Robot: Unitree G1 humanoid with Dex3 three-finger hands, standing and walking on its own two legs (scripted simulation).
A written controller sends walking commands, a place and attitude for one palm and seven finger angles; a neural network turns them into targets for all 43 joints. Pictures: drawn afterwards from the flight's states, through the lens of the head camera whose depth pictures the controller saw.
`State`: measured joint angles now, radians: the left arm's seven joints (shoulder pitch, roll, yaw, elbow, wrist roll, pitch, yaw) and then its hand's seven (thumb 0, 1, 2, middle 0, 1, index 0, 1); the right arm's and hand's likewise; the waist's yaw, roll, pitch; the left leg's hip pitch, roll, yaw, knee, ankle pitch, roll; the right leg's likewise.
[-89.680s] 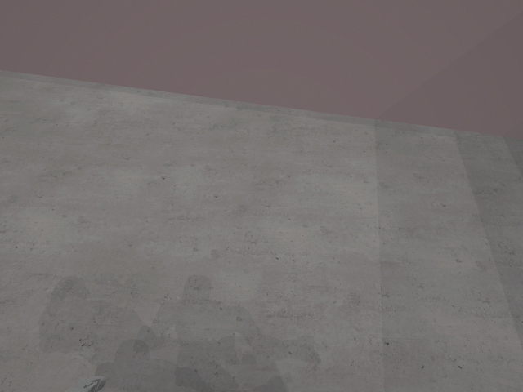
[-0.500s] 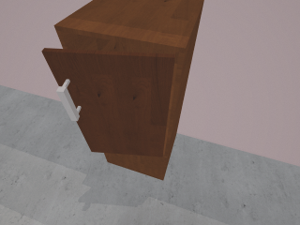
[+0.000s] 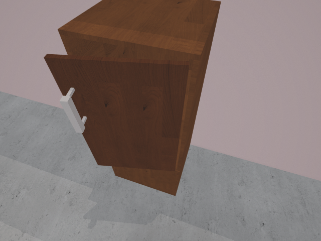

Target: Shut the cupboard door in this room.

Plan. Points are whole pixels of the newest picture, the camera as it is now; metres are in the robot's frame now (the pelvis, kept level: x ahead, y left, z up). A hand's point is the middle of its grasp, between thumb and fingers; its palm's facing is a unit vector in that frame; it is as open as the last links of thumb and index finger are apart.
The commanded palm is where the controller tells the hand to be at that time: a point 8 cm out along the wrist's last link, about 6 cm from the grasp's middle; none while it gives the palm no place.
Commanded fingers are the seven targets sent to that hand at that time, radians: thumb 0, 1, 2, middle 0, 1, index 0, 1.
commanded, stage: shuffle to correct the standing spot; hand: left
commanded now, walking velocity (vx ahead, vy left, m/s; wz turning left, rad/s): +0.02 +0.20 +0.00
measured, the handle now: (76, 110) +0.47 +0.31 +0.03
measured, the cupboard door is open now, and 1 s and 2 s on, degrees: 14 14 14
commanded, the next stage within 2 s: come to a stop and stand still in 0.62 s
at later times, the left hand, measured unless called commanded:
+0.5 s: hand out of the picture +0.02 +0.23 -0.18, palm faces +0.05 -0.96 -0.28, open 7.4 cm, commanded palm none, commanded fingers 0.00 0.90 0.90 -0.20 -0.30 -0.20 -0.30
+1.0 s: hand out of the picture +0.01 +0.34 -0.19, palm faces +0.05 -0.98 -0.20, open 7.4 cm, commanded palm none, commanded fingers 0.00 0.90 0.90 -0.20 -0.30 -0.20 -0.30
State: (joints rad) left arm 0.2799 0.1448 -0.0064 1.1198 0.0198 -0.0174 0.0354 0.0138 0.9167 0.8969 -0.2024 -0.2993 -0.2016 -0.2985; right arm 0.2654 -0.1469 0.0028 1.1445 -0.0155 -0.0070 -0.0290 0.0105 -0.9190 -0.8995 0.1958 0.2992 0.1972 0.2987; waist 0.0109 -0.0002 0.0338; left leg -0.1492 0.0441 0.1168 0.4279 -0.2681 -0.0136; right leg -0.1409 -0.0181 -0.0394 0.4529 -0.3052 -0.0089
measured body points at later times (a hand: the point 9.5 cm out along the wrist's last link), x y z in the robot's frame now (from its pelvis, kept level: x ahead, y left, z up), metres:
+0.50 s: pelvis -0.02 +0.04 -0.02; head +0.01 +0.02 +0.43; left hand +0.02 +0.28 -0.16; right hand +0.02 -0.19 -0.18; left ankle -0.03 +0.12 -0.74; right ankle -0.04 -0.06 -0.74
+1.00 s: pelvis -0.01 +0.14 +0.00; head +0.01 +0.17 +0.45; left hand +0.00 +0.39 -0.17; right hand +0.04 -0.09 -0.14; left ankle +0.01 +0.25 -0.74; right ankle -0.04 +0.01 -0.69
